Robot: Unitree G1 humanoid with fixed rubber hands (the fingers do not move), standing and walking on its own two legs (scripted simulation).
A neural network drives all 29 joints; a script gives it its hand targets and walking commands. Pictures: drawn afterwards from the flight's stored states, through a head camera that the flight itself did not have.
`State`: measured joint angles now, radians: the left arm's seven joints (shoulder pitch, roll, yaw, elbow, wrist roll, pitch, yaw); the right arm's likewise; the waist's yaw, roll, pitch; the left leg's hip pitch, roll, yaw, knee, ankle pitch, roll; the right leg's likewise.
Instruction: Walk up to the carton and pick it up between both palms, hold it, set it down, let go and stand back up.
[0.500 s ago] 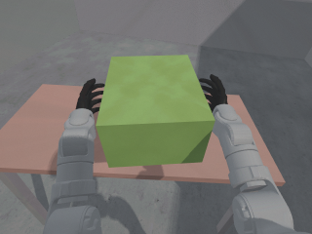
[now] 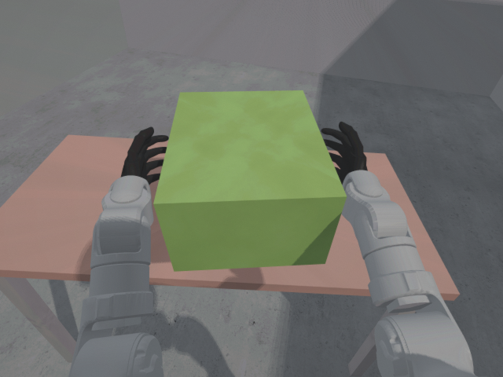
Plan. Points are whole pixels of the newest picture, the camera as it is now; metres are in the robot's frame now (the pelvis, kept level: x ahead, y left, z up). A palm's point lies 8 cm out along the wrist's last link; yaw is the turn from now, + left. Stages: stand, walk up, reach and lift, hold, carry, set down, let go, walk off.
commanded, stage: hold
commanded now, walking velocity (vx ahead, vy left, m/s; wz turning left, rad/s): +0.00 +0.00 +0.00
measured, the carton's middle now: (246, 170) +0.42 +0.00 +0.15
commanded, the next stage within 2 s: none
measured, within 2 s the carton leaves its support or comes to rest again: neither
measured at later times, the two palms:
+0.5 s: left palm (136, 180) +0.36 +0.16 +0.18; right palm (349, 173) +0.37 -0.17 +0.19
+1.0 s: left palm (135, 178) +0.36 +0.17 +0.18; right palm (349, 172) +0.37 -0.17 +0.19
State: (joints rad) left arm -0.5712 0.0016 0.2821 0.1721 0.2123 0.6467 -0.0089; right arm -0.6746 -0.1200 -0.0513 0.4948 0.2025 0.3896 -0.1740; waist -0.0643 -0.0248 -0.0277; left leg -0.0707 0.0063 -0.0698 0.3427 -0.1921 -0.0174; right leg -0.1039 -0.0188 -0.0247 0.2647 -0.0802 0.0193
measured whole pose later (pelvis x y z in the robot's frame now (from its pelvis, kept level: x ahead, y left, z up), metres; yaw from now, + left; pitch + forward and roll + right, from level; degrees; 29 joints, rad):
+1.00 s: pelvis +0.00 +0.00 +0.00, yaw +1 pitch -5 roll -1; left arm -0.58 0.01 0.28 0.17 0.23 0.65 -0.02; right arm -0.67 -0.11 -0.05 0.50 0.19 0.37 -0.18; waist -0.07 -0.03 -0.01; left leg -0.06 0.01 -0.08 0.34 -0.19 -0.02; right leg -0.08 -0.02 -0.03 0.26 -0.08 0.02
